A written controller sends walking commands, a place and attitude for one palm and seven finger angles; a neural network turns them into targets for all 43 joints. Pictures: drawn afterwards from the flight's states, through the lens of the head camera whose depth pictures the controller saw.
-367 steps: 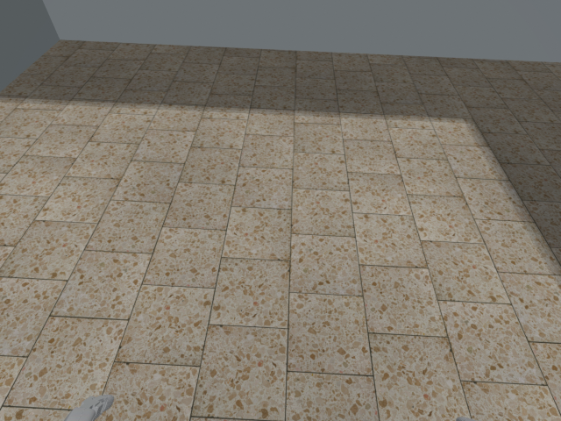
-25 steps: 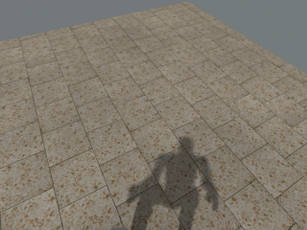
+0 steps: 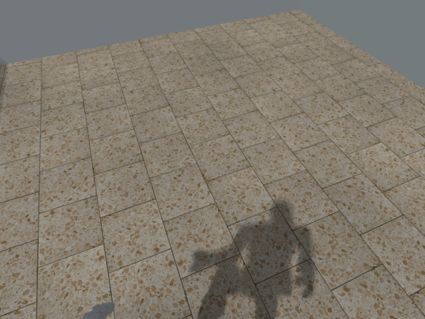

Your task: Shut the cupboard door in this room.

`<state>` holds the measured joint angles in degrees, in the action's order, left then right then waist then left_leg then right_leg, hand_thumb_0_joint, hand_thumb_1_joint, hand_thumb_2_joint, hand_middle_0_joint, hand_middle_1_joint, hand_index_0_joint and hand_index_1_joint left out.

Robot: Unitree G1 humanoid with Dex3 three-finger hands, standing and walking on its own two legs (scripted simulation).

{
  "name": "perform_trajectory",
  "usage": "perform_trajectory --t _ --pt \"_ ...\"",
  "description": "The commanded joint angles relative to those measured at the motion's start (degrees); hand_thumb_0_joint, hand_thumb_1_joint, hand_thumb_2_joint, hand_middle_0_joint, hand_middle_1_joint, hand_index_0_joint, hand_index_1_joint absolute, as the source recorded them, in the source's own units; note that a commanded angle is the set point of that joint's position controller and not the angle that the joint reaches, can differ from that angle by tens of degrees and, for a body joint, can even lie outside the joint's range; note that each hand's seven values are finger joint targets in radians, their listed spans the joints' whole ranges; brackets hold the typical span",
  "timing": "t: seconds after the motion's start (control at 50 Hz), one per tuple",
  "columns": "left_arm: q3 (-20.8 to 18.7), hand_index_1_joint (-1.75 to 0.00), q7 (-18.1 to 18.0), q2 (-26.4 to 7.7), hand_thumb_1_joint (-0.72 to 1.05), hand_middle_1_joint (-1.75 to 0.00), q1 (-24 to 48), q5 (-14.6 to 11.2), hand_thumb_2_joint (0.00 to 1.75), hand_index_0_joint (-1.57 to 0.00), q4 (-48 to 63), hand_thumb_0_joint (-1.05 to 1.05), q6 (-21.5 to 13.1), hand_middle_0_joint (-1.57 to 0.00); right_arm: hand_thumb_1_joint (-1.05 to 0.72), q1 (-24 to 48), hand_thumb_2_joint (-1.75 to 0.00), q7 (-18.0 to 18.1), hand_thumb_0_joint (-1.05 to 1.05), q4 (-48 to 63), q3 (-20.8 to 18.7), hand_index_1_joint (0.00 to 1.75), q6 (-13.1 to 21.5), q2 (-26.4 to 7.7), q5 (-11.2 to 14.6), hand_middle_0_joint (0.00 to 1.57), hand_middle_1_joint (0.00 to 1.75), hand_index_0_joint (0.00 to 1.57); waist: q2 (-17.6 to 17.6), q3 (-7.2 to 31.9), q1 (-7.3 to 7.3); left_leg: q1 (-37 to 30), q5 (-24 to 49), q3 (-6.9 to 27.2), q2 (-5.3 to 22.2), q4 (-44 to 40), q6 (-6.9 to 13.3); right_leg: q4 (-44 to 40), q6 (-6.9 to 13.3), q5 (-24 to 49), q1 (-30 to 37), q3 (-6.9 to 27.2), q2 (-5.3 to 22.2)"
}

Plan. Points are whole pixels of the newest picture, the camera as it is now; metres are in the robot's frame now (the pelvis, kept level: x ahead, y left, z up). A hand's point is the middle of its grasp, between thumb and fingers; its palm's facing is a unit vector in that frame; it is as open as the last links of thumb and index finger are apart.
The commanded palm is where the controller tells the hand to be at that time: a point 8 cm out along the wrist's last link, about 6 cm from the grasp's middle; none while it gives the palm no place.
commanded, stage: turn or walk to find it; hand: left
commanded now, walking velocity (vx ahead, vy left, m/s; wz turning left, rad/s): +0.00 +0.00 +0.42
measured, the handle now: out of the picture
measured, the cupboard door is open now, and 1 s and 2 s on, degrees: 81 81 81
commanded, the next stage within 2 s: none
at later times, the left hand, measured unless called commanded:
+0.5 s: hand out of the picture -0.06 +0.20 -0.18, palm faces +0.30 -0.93 -0.22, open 7.4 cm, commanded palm none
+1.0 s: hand out of the picture -0.02 +0.21 -0.15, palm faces +0.42 -0.86 -0.29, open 7.4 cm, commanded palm none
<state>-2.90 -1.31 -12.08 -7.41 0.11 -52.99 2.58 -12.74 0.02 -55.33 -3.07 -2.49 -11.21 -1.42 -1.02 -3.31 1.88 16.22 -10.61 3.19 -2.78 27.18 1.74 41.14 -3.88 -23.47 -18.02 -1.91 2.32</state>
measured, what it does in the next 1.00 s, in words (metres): steps on the spot, turning left: right foot, then left foot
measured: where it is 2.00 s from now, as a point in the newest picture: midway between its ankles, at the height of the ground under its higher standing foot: outside the picture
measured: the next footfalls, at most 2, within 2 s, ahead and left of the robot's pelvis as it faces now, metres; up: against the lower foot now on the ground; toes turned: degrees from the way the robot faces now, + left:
right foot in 0.04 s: +0.03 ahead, -0.12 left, +0.00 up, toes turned -2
left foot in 0.50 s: -0.05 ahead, +0.12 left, +0.00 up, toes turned +19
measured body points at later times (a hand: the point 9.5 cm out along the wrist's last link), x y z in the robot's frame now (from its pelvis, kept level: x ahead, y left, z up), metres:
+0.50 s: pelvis -0.04 +0.00 -0.01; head +0.00 +0.02 +0.44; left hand -0.07 +0.25 -0.17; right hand +0.09 -0.24 -0.15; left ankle -0.08 +0.11 -0.74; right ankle -0.01 -0.12 -0.74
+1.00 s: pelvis -0.05 -0.02 -0.01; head -0.02 -0.04 +0.44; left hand -0.05 +0.25 -0.13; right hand +0.09 -0.23 -0.17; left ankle -0.08 +0.11 -0.74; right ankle -0.01 -0.12 -0.74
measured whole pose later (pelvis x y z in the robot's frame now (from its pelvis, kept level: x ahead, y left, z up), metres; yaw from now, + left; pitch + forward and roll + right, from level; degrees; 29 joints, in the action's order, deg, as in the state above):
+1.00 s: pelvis -0.05 -0.02 -0.01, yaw +25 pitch +0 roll +1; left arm -2.3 -1.2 -11.3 -6.8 0.4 -51.7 1.0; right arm -12.8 -0.1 -55.1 -3.6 -3.0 -12.6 -1.0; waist -2.4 -3.8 1.6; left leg 17.9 -15.6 5.1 -2.5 33.3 -0.6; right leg 33.0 -1.6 -17.0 -15.2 -3.6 1.7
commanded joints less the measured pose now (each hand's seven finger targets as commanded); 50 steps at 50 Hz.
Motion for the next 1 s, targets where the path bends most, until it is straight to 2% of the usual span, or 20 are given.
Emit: perform_trajectory --t 0.0,0.02,0.04,0.06,0.1,0.16,0.36,0.44,0.46,0.48,0.5,0.52,0.56,0.64,0.8,0.88,0.92,0.94,0.96,0.98 --pt "-1.6 -0.3 -0.5 -6.5 0.9 -0.3 -8.2 0.3 0.9 -0.2 1.9 0.0 -2.0 -0.2 -0.9 0.9 -0.9 0.3 0.0 4.3 -2.9 0.3 1.1 -9.8 0.5 0.2 0.3 0.2 -3.8 7.5 -3.62 4.5 7.1 13.8 9.6 -1.4 3.0 -19.9 1.2 11.6 14.6 1.0 1.8" --pt "-2.5 -0.3 -0.9 -10.6 0.9 -0.3 -9.4 1.1 0.9 -0.2 2.0 0.0 -2.5 -0.2 -0.9 0.3 -0.9 -0.1 0.0 5.0 -2.5 0.3 1.0 -6.5 1.0 0.2 0.3 0.2 8.0 7.9 -4.22 14.6 -5.1 7.5 3.8 7.9 -0.7 -25.0 4.6 7.6 21.4 11.7 12.8" --pt "-3.1 -0.3 -1.0 -14.5 0.9 -0.3 -8.9 1.6 0.9 -0.2 2.8 0.0 -2.6 -0.2 -0.9 1.9 -0.9 -0.1 0.0 6.6 -2.3 0.3 0.9 -5.3 0.7 0.2 0.3 0.2 17.8 5.0 -4.92 19.3 -20.4 0.1 -2.0 21.3 -3.5 -27.7 10.8 12.0 16.7 22.7 24.7" --pt "-2.6 -0.3 -1.2 -13.6 0.9 -0.3 -7.0 1.1 0.9 -0.2 3.8 0.0 -2.2 -0.2 -0.9 2.6 -0.9 -0.1 0.0 6.2 -3.2 0.3 0.2 -7.7 0.2 0.2 0.3 0.2 11.7 3.8 -4.36 16.7 -21.0 2.4 0.5 31.2 -3.0 -28.0 13.3 11.0 8.4 19.5 25.6" --pt "-2.2 -0.3 -1.0 -9.9 0.9 -0.3 -0.1 0.8 0.9 -0.2 5.2 0.0 -2.5 -0.2 -0.9 -0.4 -0.9 -0.6 0.0 3.3 -3.6 0.3 -1.2 -7.8 -0.2 0.2 0.3 0.2 10.6 -1.1 -0.89 15.6 -14.1 2.5 2.3 40.4 -3.4 -30.0 10.6 2.0 0.8 13.1 18.9" --pt "-1.2 -0.3 -0.8 -7.3 0.9 -0.3 0.2 0.8 0.9 -0.2 5.2 0.0 -3.1 -0.2 -0.9 -3.4 -0.9 -1.1 0.0 1.4 -3.2 0.3 -1.3 -6.3 -0.1 0.2 0.3 0.2 9.1 -1.1 0.37 15.6 -8.3 -0.2 3.2 43.5 -4.9 -26.4 8.6 12.7 3.4 3.6 14.1" --pt "-2.5 -0.3 -0.6 -11.4 0.9 -0.3 -9.5 1.8 0.9 -0.2 0.9 0.0 -2.8 -0.2 -0.9 4.8 -0.9 -0.7 0.0 3.5 -1.3 0.3 0.0 -4.8 0.8 0.2 0.3 0.2 12.4 3.9 -5.1 9.2 -17.1 -6.2 4.6 18.7 -5.7 -18.6 12.4 33.0 14.5 1.2 18.5" --pt "-2.8 -0.3 -0.4 -11.7 0.9 -0.3 -7.3 1.2 0.9 -0.2 0.3 0.0 -2.3 -0.2 -0.9 -0.3 -0.9 -0.5 0.0 2.1 -1.2 0.3 1.0 -5.6 1.0 0.2 0.3 0.2 10.6 6.9 -1.87 -3.4 -4.6 -8.1 3.8 0.7 -4.5 -10.5 7.9 32.5 10.6 -3.4 16.8" --pt "-2.5 -0.3 -0.3 -10.3 0.9 -0.3 -7.4 0.7 0.9 -0.2 0.8 0.0 -1.9 -0.2 -0.9 -2.5 -0.9 -0.5 0.0 1.7 -1.7 0.3 1.5 -8.0 0.9 0.2 0.3 0.2 3.9 8.5 -0.38 -10.9 3.4 -5.1 6.2 -5.0 -3.4 -4.2 4.9 25.7 4.8 -6.2 14.4" --pt "-1.8 -0.3 0.0 -6.8 0.9 -0.3 -7.7 0.2 0.9 -0.2 2.5 0.0 -1.4 -0.2 -0.9 -4.2 -0.9 -0.3 0.0 1.9 -2.9 0.3 2.1 -13.6 0.4 0.2 0.3 0.2 -12.3 8.8 0.43 -17.7 19.3 12.9 19.6 -7.7 2.1 7.0 0.5 3.6 -9.3 -9.1 7.0" --pt "-0.8 -0.3 -0.1 -5.0 0.9 -0.3 -4.6 0.6 0.9 -0.2 4.0 0.0 -1.0 -0.2 -0.9 -6.1 -0.9 0.1 0.0 1.3 -3.6 0.3 1.6 -16.8 0.4 0.2 0.3 0.2 -16.3 8.0 1.77 -15.4 31.0 17.3 26.5 -8.2 8.0 15.4 -0.5 -14.1 -13.1 -5.2 4.3" --pt "-1.0 -0.3 -0.2 -6.1 0.9 -0.3 -2.7 0.8 0.9 -0.2 3.7 0.0 -0.4 -0.2 -0.9 -5.6 -0.9 0.4 0.0 0.9 -3.3 0.3 1.4 -15.6 0.2 0.2 0.3 0.2 -11.2 7.1 1.94 -11.8 24.8 14.1 25.5 -8.2 9.4 19.6 0.4 -12.1 -11.5 -1.6 5.1" --pt "-1.6 -0.3 0.2 -6.4 0.9 -0.3 -1.5 0.9 0.9 -0.2 2.4 0.0 -0.1 -0.2 -0.9 0.0 -0.9 1.2 0.0 2.3 -2.5 0.3 1.6 -12.6 0.0 0.2 0.3 0.2 -11.5 2.3 0.28 -6.9 17.9 11.5 20.5 -9.1 8.0 22.5 0.1 -5.5 -13.1 0.2 5.4" --pt "-1.3 -0.3 0.8 -6.0 0.9 -0.3 -3.5 0.7 0.9 -0.2 1.1 0.0 -0.9 -0.2 -0.9 0.6 -0.9 1.3 0.0 2.9 -1.8 0.3 2.3 -11.6 0.4 0.2 0.3 0.2 -7.0 4.0 -0.9 -11.3 29.4 6.8 15.9 -6.6 6.5 20.6 -0.8 -0.7 -12.2 -0.2 3.7" --pt "-0.9 -0.3 0.2 -5.2 0.9 -0.3 0.2 0.4 0.9 -0.2 3.7 0.0 -0.8 -0.2 -0.9 -1.2 -0.9 0.9 0.0 3.3 -2.6 0.3 1.7 -12.1 0.0 0.2 0.3 0.2 -7.3 4.3 0.48 -10.1 24.7 12.7 16.3 -6.5 8.2 9.9 -1.1 -3.0 -8.2 0.5 1.9" --pt "-1.0 -0.3 0.1 -5.1 0.9 -0.3 -2.5 0.1 0.9 -0.2 3.6 0.0 -1.2 -0.2 -0.9 0.8 -0.9 0.7 0.0 4.2 -2.8 0.3 1.2 -12.0 -0.2 0.2 0.3 0.2 -8.6 4.8 -1.05 -4.3 21.1 15.2 14.4 -5.2 7.2 -1.9 -0.1 0.6 0.5 -0.5 -0.3" --pt "-1.2 -0.3 -0.1 -5.8 0.9 -0.3 -6.6 0.1 0.9 -0.2 2.6 0.0 -1.9 -0.2 -0.9 2.1 -0.9 0.5 0.0 4.8 -2.9 0.3 1.1 -11.5 0.2 0.2 0.3 0.2 -6.2 6.4 -3.41 0.6 15.5 14.2 11.9 -1.4 4.7 -13.9 0.2 10.3 9.6 -1.1 -0.1" --pt "-1.7 -0.3 -0.3 -8.2 0.9 -0.3 -8.5 0.5 0.9 -0.2 2.3 0.0 -2.5 -0.2 -0.9 1.7 -0.9 0.3 0.0 4.9 -2.7 0.3 1.2 -9.5 0.7 0.2 0.3 0.2 -0.9 7.4 -4.1 6.5 7.5 11.9 8.6 3.0 1.8 -20.4 1.1 13.7 17.1 2.8 4.1" --pt "-2.8 -0.3 -0.8 -13.4 0.9 -0.3 -9.6 1.5 0.9 -0.2 2.3 0.0 -3.1 -0.2 -0.9 0.6 -0.9 0.0 0.0 6.0 -2.0 0.3 1.3 -5.4 1.0 0.2 0.3 0.2 15.3 8.2 -4.58 16.6 -11.0 2.5 0.6 14.8 -2.5 -24.0 6.0 16.5 23.0 17.2 18.5" --pt "-2.7 -0.3 -0.8 -15.1 0.9 -0.3 -9.5 1.2 0.9 -0.2 3.3 0.0 -2.9 -0.2 -0.9 2.7 -0.9 0.2 0.0 7.0 -2.6 0.3 0.8 -7.3 0.6 0.2 0.3 0.2 17.0 5.9 -5.46 16.7 -23.4 1.2 -0.3 26.9 -3.3 -25.6 11.9 20.4 14.0 22.0 26.2"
